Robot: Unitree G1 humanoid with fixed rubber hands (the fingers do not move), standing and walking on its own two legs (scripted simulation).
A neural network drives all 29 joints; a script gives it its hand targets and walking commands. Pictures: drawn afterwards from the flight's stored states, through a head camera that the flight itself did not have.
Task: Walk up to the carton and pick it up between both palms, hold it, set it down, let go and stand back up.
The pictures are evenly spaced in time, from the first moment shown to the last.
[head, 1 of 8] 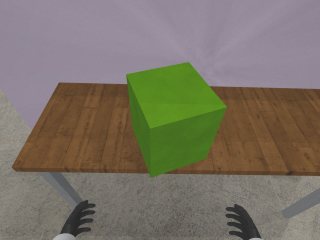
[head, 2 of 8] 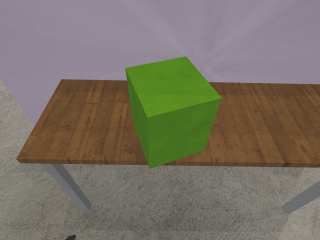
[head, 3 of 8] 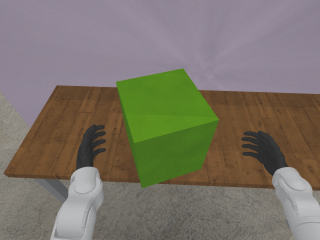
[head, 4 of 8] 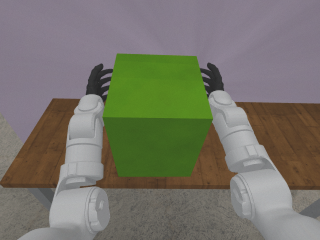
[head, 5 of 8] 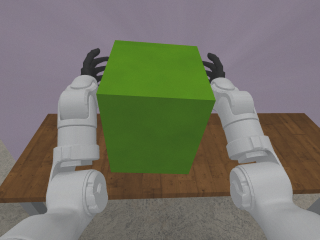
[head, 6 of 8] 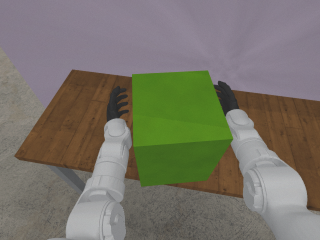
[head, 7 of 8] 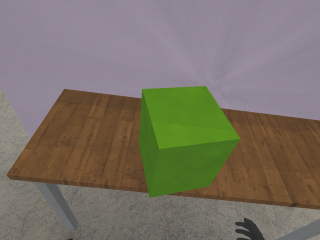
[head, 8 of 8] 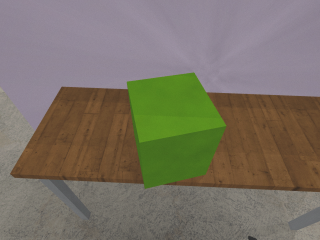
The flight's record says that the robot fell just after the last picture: no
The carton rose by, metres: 0.19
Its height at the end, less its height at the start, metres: +0.00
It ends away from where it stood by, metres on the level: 0.00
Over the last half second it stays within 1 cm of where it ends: yes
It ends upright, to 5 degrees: yes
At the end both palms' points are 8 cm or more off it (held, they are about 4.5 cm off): yes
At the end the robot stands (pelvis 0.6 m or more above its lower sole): yes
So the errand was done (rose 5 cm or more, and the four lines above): yes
